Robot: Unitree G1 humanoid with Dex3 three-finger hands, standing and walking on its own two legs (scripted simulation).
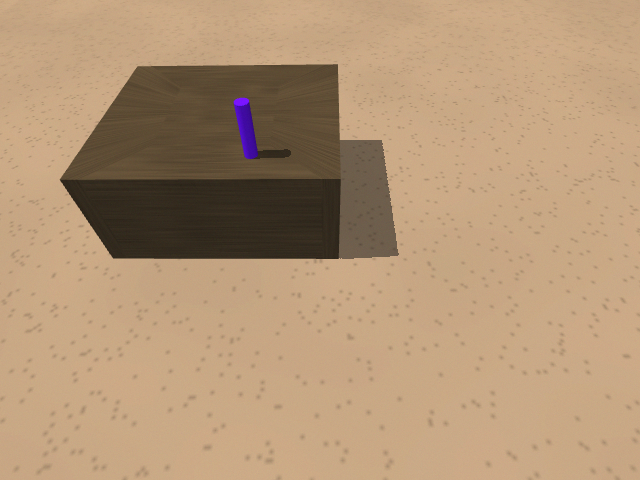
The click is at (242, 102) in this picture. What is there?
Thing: slim round
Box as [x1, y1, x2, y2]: [234, 98, 257, 158]
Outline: 238,98 234,101 234,106 244,155 247,158 253,158 257,155 249,104 246,98
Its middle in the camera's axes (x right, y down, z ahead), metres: -0.25 -0.35 +1.28
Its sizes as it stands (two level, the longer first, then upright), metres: 0.047 0.047 0.200
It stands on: a support 0.42 m high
